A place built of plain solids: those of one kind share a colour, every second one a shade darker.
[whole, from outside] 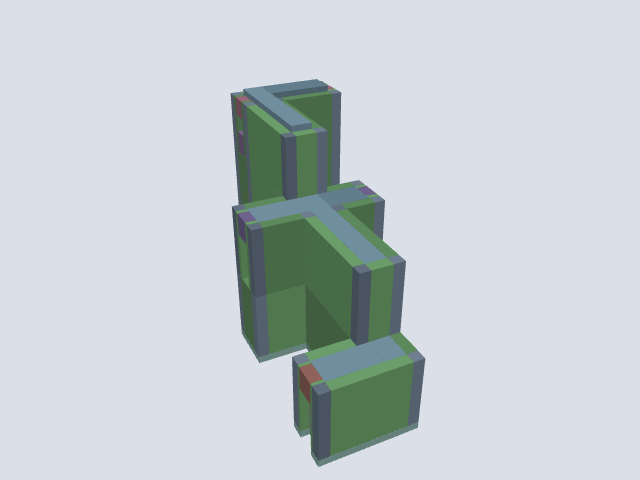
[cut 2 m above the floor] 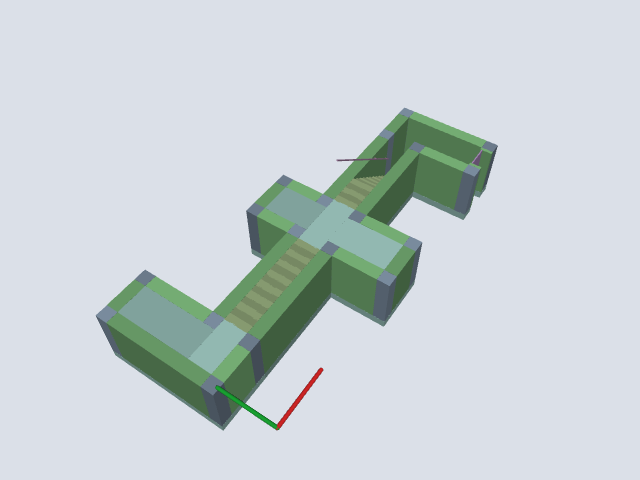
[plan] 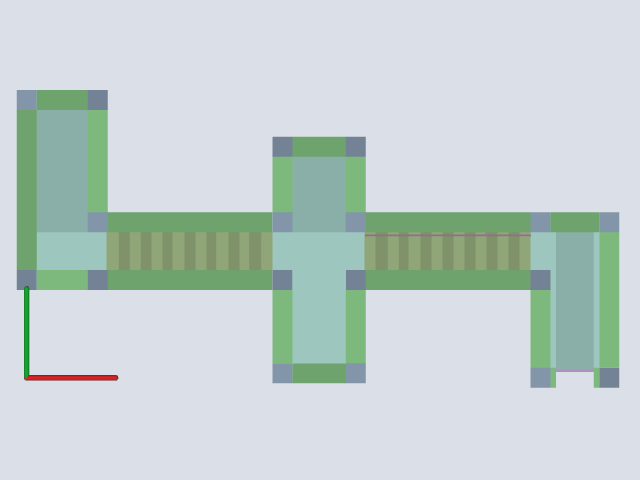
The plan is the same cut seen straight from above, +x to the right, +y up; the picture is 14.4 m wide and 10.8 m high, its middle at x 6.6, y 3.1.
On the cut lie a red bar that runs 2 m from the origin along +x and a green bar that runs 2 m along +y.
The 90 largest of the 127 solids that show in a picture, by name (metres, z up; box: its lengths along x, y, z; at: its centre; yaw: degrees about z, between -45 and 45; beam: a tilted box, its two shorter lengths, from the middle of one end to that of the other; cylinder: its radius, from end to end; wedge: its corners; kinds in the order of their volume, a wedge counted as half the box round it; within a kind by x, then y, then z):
{
 "wall_1": {"box": [0.45, 3.6, 2.93], "at": [0.0, 4.22, 1.46]},
 "wall_2": {"box": [1.15, 0.45, 2.93], "at": [0.8, 2.2, 1.46]},
 "wall_3": {"box": [1.15, 0.45, 2.93], "at": [0.8, 2.2, 4.39]},
 "wall_4": {"box": [1.15, 0.45, 2.93], "at": [0.8, 6.25, 1.46]},
 "wall_5": {"box": [0.45, 2.3, 2.93], "at": [1.6, 4.88, 1.46]},
 "wall_6": {"box": [0.45, 2.3, 2.93], "at": [1.6, 4.88, 4.39]},
 "wall_7": {"box": [0.45, 2.3, 2.57], "at": [1.6, 4.88, 7.14]},
 "wall_8": {"box": [3.71, 0.45, 2.93], "at": [3.68, 2.2, 1.46]},
 "wall_9": {"box": [3.71, 0.45, 2.93], "at": [3.68, 2.2, 4.39]},
 "wall_10": {"box": [3.71, 0.45, 2.57], "at": [3.68, 2.2, 7.14]},
 "wall_11": {"box": [3.71, 0.45, 2.93], "at": [3.68, 3.5, 1.46]},
 "wall_12": {"box": [3.71, 0.45, 2.57], "at": [3.68, 3.5, 7.14]},
 "wall_13": {"box": [0.45, 1.65, 2.93], "at": [5.75, 1.15, 1.46]},
 "wall_14": {"box": [0.45, 1.65, 2.93], "at": [5.75, 1.15, 4.39]},
 "wall_15": {"box": [0.45, 0.85, 2.57], "at": [5.75, 2.85, 7.14]},
 "wall_16": {"box": [0.45, 1.25, 2.93], "at": [5.75, 4.35, 1.46]},
 "wall_17": {"box": [0.45, 1.25, 2.93], "at": [5.75, 4.35, 4.39]},
 "wall_18": {"box": [1.2, 0.45, 2.93], "at": [6.58, 0.1, 1.46]},
 "wall_19": {"box": [1.2, 0.45, 2.93], "at": [6.58, 5.2, 1.46]},
 "wall_20": {"box": [0.45, 1.65, 2.93], "at": [7.41, 1.15, 1.46]},
 "wall_21": {"box": [0.45, 1.65, 2.93], "at": [7.41, 1.15, 4.39]},
 "wall_22": {"box": [0.45, 1.25, 2.93], "at": [7.41, 4.35, 1.46]},
 "wall_23": {"box": [0.45, 1.25, 2.93], "at": [7.41, 4.35, 4.39]},
 "wall_24": {"box": [3.71, 0.45, 2.93], "at": [9.48, 2.2, 1.46]},
 "wall_25": {"box": [3.71, 0.45, 2.93], "at": [9.48, 2.2, 4.39]},
 "wall_26": {"box": [3.71, 0.45, 2.93], "at": [9.48, 3.5, 1.46]},
 "wall_27": {"box": [3.71, 0.45, 2.93], "at": [9.48, 3.5, 4.39]},
 "wall_28": {"box": [0.45, 1.75, 2.93], "at": [11.56, 1.1, 1.46]},
 "wall_29": {"box": [0.45, 0.85, 2.93], "at": [11.56, 2.85, 4.39]},
 "wall_30": {"box": [1.1, 0.45, 2.93], "at": [12.34, 3.5, 1.46]},
 "wall_31": {"box": [0.45, 3.05, 2.93], "at": [13.11, 1.75, 1.46]},
 "floor_slab_1": {"box": [2.05, 4.5, 0.3], "at": [0.8, 4.22, -0.15]},
 "floor_slab_2": {"box": [1.15, 2.75, 5.86], "at": [0.8, 4.65, 2.93]},
 "floor_slab_3": {"box": [1.6, 0.85, 5.86], "at": [1.02, 2.85, 2.93]},
 "floor_slab_4": {"box": [3.71, 1.75, 0.3], "at": [3.68, 2.85, -0.15]},
 "floor_slab_5": {"box": [2.13, 0.85, 2.93], "at": [6.57, 2.85, 1.46]},
 "floor_slab_6": {"box": [1.2, 2.1, 2.93], "at": [6.58, 1.38, 1.46]},
 "floor_slab_7": {"box": [2.1, 5.55, 0.3], "at": [6.58, 2.65, -0.15]},
 "floor_slab_8": {"box": [1.2, 1.7, 2.93], "at": [6.58, 4.12, 1.46]},
 "floor_slab_9": {"box": [3.71, 1.75, 0.3], "at": [9.48, 2.85, -0.15]},
 "floor_slab_10": {"box": [0.58, 3.95, 0.3], "at": [11.62, 1.75, -0.15]},
 "floor_slab_11": {"box": [0.85, 3.6, 0.3], "at": [12.34, 1.93, -0.15]},
 "floor_slab_12": {"box": [0.58, 3.95, 0.3], "at": [13.05, 1.75, -0.15]},
 "tread_slab_1": {"box": [0.28, 0.85, 5.67], "at": [1.93, 2.85, 2.84]},
 "tread_slab_2": {"box": [0.28, 0.85, 5.49], "at": [2.18, 2.85, 2.74]},
 "tread_slab_3": {"box": [0.28, 0.85, 5.31], "at": [2.43, 2.85, 2.65]},
 "tread_slab_4": {"box": [0.28, 0.85, 5.12], "at": [2.67, 2.85, 2.56]},
 "tread_slab_5": {"box": [0.28, 0.85, 4.94], "at": [2.92, 2.85, 2.47]},
 "tread_slab_6": {"box": [0.28, 0.85, 4.76], "at": [3.17, 2.85, 2.38]},
 "tread_slab_7": {"box": [0.28, 0.85, 4.58], "at": [3.42, 2.85, 2.29]},
 "tread_slab_8": {"box": [0.28, 0.85, 4.39], "at": [3.66, 2.85, 2.2]},
 "tread_slab_9": {"box": [0.28, 0.85, 4.21], "at": [3.91, 2.85, 2.1]},
 "tread_slab_10": {"box": [0.28, 0.85, 4.03], "at": [4.16, 2.85, 2.01]},
 "tread_slab_11": {"box": [0.28, 0.85, 3.84], "at": [4.4, 2.85, 1.92]},
 "tread_slab_12": {"box": [0.28, 0.85, 3.66], "at": [4.65, 2.85, 1.83]},
 "tread_slab_13": {"box": [0.28, 0.85, 3.48], "at": [4.9, 2.85, 1.74]},
 "tread_slab_14": {"box": [0.28, 0.85, 3.29], "at": [5.14, 2.85, 1.65]},
 "tread_slab_15": {"box": [0.28, 0.85, 3.11], "at": [5.39, 2.85, 1.56]},
 "tread_slab_16": {"box": [0.28, 0.85, 2.75], "at": [7.74, 2.85, 1.37]},
 "tread_slab_17": {"box": [0.28, 0.85, 2.56], "at": [7.99, 2.85, 1.28]},
 "wallpost_1": {"box": [0.45, 0.45, 2.93], "at": [0.0, 2.2, 1.46]},
 "wallpost_2": {"box": [0.45, 0.45, 2.93], "at": [0.0, 6.25, 1.46]},
 "wallpost_3": {"box": [0.45, 0.45, 2.93], "at": [1.6, 2.2, 1.46]},
 "wallpost_4": {"box": [0.45, 0.45, 2.93], "at": [1.6, 3.5, 1.46]},
 "wallpost_5": {"box": [0.45, 0.45, 2.93], "at": [1.6, 6.25, 1.46]},
 "wallpost_6": {"box": [0.45, 0.45, 2.93], "at": [5.75, 0.1, 1.46]},
 "wallpost_7": {"box": [0.45, 0.45, 2.93], "at": [5.75, 2.2, 1.46]},
 "wallpost_8": {"box": [0.45, 0.45, 2.93], "at": [5.75, 3.5, 1.46]},
 "wallpost_9": {"box": [0.45, 0.45, 2.93], "at": [5.75, 5.2, 1.46]},
 "wallpost_10": {"box": [0.45, 0.45, 2.93], "at": [7.41, 0.1, 1.46]},
 "wallpost_11": {"box": [0.45, 0.45, 2.93], "at": [7.41, 0.1, 4.39]},
 "wallpost_12": {"box": [0.45, 0.45, 2.93], "at": [7.41, 2.2, 1.46]},
 "wallpost_13": {"box": [0.45, 0.45, 2.93], "at": [7.41, 2.2, 4.39]},
 "wallpost_14": {"box": [0.45, 0.45, 2.93], "at": [7.41, 3.5, 1.46]},
 "wallpost_15": {"box": [0.45, 0.45, 2.93], "at": [7.41, 3.5, 4.39]},
 "wallpost_16": {"box": [0.45, 0.45, 2.93], "at": [7.41, 5.2, 1.46]},
 "wallpost_17": {"box": [0.45, 0.45, 2.93], "at": [7.41, 5.2, 4.39]},
 "wallpost_18": {"box": [0.45, 0.45, 2.93], "at": [11.56, 0.0, 1.46]},
 "wallpost_19": {"box": [0.45, 0.45, 2.93], "at": [11.56, 2.2, 1.46]},
 "wallpost_20": {"box": [0.45, 0.45, 2.93], "at": [11.56, 2.2, 4.39]},
 "wallpost_21": {"box": [0.45, 0.45, 2.93], "at": [11.56, 3.5, 1.46]},
 "wallpost_22": {"box": [0.45, 0.45, 2.93], "at": [11.56, 3.5, 4.39]},
 "wallpost_23": {"box": [0.45, 0.45, 2.93], "at": [13.11, 0.0, 1.46]},
 "wallpost_24": {"box": [0.45, 0.45, 2.93], "at": [13.11, 3.5, 1.46]},
 "roof_slab_1": {"box": [1.15, 2.75, 0.25], "at": [0.8, 4.65, 8.55]},
 "roof_slab_2": {"box": [5.31, 0.85, 0.25], "at": [2.88, 2.85, 8.55]},
 "roof_slab_3": {"box": [1.2, 2.1, 0.48], "at": [6.58, 1.38, 5.61]},
 "roof_slab_4": {"box": [1.2, 1.7, 0.48], "at": [6.58, 4.12, 5.61]},
 "roof_slab_5": {"box": [5.36, 0.85, 0.48], "at": [8.66, 2.85, 5.61]},
 "roof_slab_6": {"box": [1.1, 2.2, 0.31], "at": [12.34, 1.32, 2.77]}
}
